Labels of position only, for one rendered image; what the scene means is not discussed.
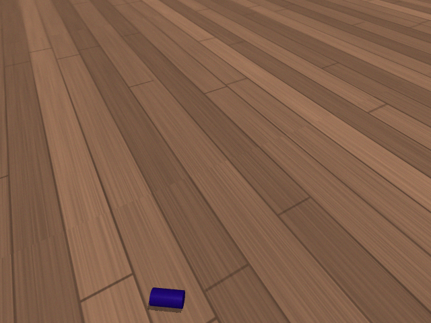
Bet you can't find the can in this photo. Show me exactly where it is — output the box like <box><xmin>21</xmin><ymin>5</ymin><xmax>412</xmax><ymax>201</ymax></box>
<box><xmin>150</xmin><ymin>287</ymin><xmax>185</xmax><ymax>309</ymax></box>

